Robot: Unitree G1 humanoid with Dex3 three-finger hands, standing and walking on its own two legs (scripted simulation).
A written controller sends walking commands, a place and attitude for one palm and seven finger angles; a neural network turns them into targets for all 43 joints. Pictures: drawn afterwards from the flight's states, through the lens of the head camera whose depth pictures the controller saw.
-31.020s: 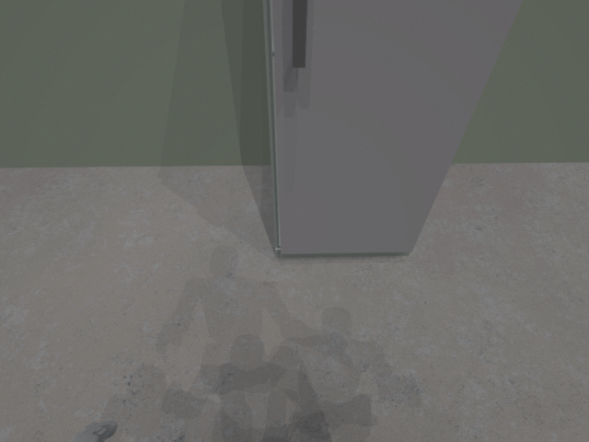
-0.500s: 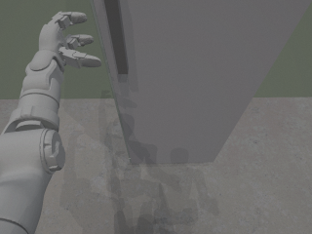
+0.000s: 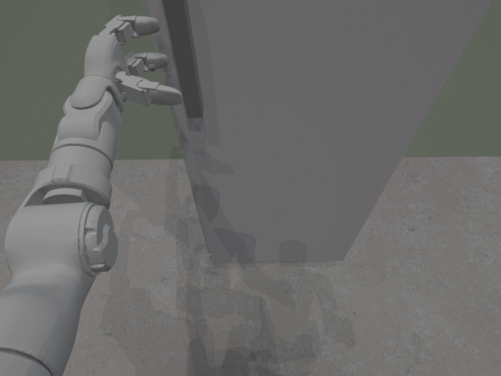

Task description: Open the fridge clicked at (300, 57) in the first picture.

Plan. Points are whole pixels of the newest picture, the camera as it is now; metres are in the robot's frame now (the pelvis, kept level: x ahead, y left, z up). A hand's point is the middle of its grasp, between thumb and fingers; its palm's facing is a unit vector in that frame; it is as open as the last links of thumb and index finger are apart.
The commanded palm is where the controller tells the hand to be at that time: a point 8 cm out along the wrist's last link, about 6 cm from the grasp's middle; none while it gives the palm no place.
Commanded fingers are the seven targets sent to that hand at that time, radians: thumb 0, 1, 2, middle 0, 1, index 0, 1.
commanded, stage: feel for the door with the fingertips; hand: left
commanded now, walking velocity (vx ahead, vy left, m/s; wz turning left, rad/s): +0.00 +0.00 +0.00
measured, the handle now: (185, 37) +0.57 +0.07 +0.24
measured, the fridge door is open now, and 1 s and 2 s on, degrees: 0 0 0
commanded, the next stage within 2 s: slide the fingers in behind the handle in 0.50 s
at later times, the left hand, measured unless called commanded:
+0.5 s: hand (164, 60) +0.53 +0.10 +0.23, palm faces -0.03 -1.00 -0.01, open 14.0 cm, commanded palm +0.51 +0.16 +0.22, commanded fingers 0.00 -0.50 0.30 -0.30 -1.20 -0.30 -1.20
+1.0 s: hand (163, 63) +0.53 +0.10 +0.22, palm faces -0.05 -1.00 +0.00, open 13.8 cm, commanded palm +0.51 +0.15 +0.22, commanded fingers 0.00 -0.50 0.30 -0.30 -1.20 -0.30 -1.20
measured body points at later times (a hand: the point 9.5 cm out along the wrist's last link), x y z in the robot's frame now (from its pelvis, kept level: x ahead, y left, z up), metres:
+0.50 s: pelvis -0.01 -0.01 +0.00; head +0.06 -0.02 +0.45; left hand +0.52 +0.16 +0.23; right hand -0.01 -0.28 -0.12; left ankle +0.00 +0.11 -0.74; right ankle -0.03 -0.11 -0.74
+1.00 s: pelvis +0.00 +0.00 +0.00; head +0.06 +0.00 +0.44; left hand +0.53 +0.16 +0.23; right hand -0.01 -0.26 -0.13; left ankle +0.00 +0.11 -0.74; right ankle -0.03 -0.11 -0.74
